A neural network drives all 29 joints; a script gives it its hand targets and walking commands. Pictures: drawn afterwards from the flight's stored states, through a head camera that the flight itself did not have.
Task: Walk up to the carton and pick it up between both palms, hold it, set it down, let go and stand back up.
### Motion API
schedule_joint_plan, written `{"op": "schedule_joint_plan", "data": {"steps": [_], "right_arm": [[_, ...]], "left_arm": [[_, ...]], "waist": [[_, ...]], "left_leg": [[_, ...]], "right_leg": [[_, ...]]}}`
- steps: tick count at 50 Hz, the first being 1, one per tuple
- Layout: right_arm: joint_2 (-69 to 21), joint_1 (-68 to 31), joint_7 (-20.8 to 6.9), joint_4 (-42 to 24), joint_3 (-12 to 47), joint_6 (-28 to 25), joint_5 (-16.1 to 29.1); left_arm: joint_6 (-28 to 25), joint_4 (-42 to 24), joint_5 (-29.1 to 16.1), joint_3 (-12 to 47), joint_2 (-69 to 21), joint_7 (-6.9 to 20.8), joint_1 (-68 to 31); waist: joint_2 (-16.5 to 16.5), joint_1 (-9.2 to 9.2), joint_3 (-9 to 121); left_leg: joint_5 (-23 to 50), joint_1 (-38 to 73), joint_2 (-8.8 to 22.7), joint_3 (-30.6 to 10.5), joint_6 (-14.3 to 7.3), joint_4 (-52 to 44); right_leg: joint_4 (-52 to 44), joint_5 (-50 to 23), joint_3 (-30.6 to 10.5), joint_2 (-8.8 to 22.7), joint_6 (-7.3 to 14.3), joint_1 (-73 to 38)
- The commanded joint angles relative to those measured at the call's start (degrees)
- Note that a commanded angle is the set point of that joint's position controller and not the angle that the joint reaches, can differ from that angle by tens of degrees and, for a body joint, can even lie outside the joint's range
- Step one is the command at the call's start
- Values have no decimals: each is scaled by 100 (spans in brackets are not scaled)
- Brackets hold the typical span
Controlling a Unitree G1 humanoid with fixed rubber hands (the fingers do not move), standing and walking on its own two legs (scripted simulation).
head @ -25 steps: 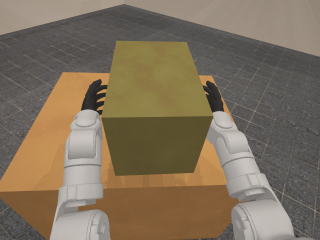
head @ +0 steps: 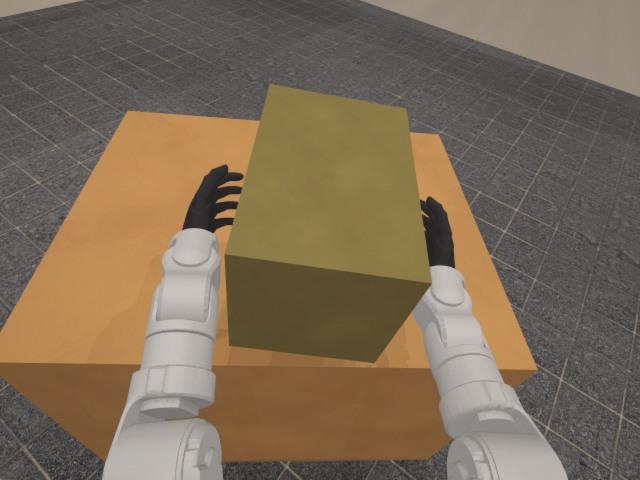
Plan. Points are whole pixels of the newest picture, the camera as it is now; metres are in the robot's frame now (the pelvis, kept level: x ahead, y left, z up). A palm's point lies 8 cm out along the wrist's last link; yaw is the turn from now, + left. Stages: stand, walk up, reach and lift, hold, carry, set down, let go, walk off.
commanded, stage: set down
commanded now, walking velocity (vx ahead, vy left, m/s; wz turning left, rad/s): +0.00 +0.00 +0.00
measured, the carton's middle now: (321, 221) +0.44 +0.00 +0.07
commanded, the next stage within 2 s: none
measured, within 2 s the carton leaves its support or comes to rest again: neither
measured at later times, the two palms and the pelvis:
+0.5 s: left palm (203, 224) +0.39 +0.16 +0.10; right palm (427, 253) +0.37 -0.14 +0.09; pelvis +0.01 +0.00 +0.00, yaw +0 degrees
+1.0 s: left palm (228, 217) +0.43 +0.13 +0.08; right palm (440, 258) +0.38 -0.17 +0.07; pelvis +0.01 +0.01 +0.00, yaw -2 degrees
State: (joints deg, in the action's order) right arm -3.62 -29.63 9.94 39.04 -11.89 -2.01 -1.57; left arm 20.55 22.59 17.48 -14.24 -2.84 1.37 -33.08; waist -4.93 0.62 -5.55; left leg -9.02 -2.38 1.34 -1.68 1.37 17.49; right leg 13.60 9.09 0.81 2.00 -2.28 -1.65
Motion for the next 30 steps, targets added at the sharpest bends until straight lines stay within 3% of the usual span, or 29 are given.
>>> {"op": "schedule_joint_plan", "data": {"steps": [1,2,3,4,5,6,7,9,10,11,12,14,15,16,17,18,19,23,24,25,26,27,28,29,30], "right_arm": [[-2741,-5242,-693,-2403,3109,-873,518],[-2735,-5301,-665,-2427,3099,-811,524],[-2729,-5423,-658,-2478,3223,-840,530],[-2883,-5184,-615,-2599,3342,-801,596],[-2843,-5332,-629,-2607,3361,-740,645],[-2848,-4997,-613,-2109,3173,-610,533],[-3029,-5056,-608,-2209,3280,-611,533],[-2900,-4897,-618,-1807,2998,-489,389],[-2904,-4751,-622,-1545,2897,-435,300],[-2835,-4874,-627,-1438,2717,-369,228],[-2942,-4826,-645,-1315,2534,-372,22],[-2920,-4628,-631,-975,2219,-376,-151],[-2960,-4472,-653,-826,2163,-402,-212],[-2985,-4634,-681,-1029,2171,-544,-199],[-2960,-4721,-672,-1062,2101,-646,-201],[-2962,-4730,-670,-963,2054,-703,-295],[-2908,-4668,-682,-896,2013,-760,-349],[-2932,-4986,-692,-1056,1982,-1106,-468],[-3055,-5049,-697,-1019,1899,-1157,-548],[-2984,-4951,-711,-882,1903,-1207,-530],[-2825,-5228,-730,-1050,1792,-1261,-543],[-2884,-5050,-707,-729,1680,-1211,-682],[-2845,-5108,-737,-673,1621,-1208,-691],[-2878,-5001,-721,-650,1596,-1232,-766],[-2979,-5124,-728,-844,1650,-1321,-755]], "left_arm": [[-827,-1013,-968,3267,-3696,451,-3828],[-791,-999,-958,3269,-3644,436,-3736],[-850,-1027,-1066,3356,-3713,427,-3967],[-862,-1158,-1024,3454,-3773,395,-3766],[-843,-1029,-1045,3323,-3739,392,-3682],[-854,-826,-930,3175,-3620,432,-3785],[-843,-888,-906,3121,-3543,462,-3837],[-788,-436,-786,2864,-3433,530,-3763],[-769,-195,-703,2545,-3298,589,-3743],[-691,208,-560,2270,-3188,679,-3517],[-735,131,-502,2217,-3253,738,-3783],[-710,676,-271,1671,-3021,890,-3454],[-730,908,-199,1452,-2990,958,-3352],[-856,527,-295,1561,-3099,937,-3624],[-917,772,-299,1567,-3220,943,-3573],[-971,775,-308,1615,-3187,945,-3656],[-1082,741,-264,1595,-3267,927,-3759],[-1405,639,-564,1954,-3382,829,-4079],[-1532,607,-619,2080,-3470,769,-4493],[-1604,529,-640,2192,-3630,697,-4346],[-1638,623,-668,2254,-3665,629,-4446],[-1662,743,-693,2349,-3629,607,-4614],[-1676,876,-611,2163,-3552,589,-4688],[-1704,993,-673,2293,-3651,595,-4466],[-1781,869,-747,2446,-3739,572,-4706]], "waist": [[859,37,4221],[720,100,4039],[749,41,4342],[641,57,4461],[611,65,4164],[593,144,3824],[672,-35,3959],[474,57,3520],[504,26,3023],[331,-84,2629],[301,-24,2697],[247,-84,2314],[214,-46,2201],[359,-80,2532],[295,-63,2655],[446,42,2677],[314,137,2814],[454,168,3492],[467,278,3820],[672,278,3652],[705,292,3826],[779,405,3653],[610,255,3590],[626,363,3538],[761,339,4125]], "left_leg": [[3683,1381,-271,475,409,629],[3464,1109,-295,430,370,632],[3288,1134,-253,407,331,626],[3466,1150,-283,390,322,677],[3454,1032,-268,362,328,596],[2938,864,-313,412,279,536],[2677,794,-308,439,241,416],[2264,542,-317,436,138,266],[1847,359,-304,483,99,142],[1407,223,-318,524,32,28],[1174,139,-296,525,-8,-9],[923,71,-341,643,-64,-194],[910,173,-313,641,-73,-253],[1400,276,-270,619,35,-155],[1767,388,-285,663,118,-39],[1942,420,-257,602,123,53],[2104,536,-263,591,140,78],[2680,813,-167,543,283,237],[2700,923,-217,565,322,270],[2959,931,-155,584,423,359],[3027,1040,-141,606,467,384],[2719,1010,-137,574,428,370],[2524,905,-137,621,365,287],[2438,847,-117,624,380,250],[2711,953,-117,609,432,405]], "right_leg": [[225,-2243,441,-534,-38,-472],[226,-2387,400,-476,-64,-482],[313,-2359,413,-511,-95,-586],[341,-2780,361,-463,-103,-649],[323,-2665,352,-518,-95,-625],[249,-2571,327,-432,-78,-565],[308,-2495,278,-425,-84,-685],[225,-2207,325,-424,-138,-581],[228,-2075,277,-368,-105,-567],[176,-1889,308,-332,-127,-614],[228,-1816,368,-322,-117,-591],[127,-1825,357,-263,-176,-747],[140,-1921,398,-275,-185,-789],[270,-2203,396,-345,-118,-932],[176,-2206,466,-375,-136,-892],[174,-2314,441,-353,-135,-830],[201,-2486,501,-403,-162,-826],[131,-2460,510,-461,-112,-755],[86,-2359,547,-498,-129,-622],[133,-2355,567,-433,-57,-523],[47,-2043,613,-534,-10,-296],[-18,-1755,586,-465,-25,-150],[-72,-1580,554,-494,-40,-114],[-44,-1616,572,-460,-6,-243],[67,-1890,542,-462,0,-212]]}}
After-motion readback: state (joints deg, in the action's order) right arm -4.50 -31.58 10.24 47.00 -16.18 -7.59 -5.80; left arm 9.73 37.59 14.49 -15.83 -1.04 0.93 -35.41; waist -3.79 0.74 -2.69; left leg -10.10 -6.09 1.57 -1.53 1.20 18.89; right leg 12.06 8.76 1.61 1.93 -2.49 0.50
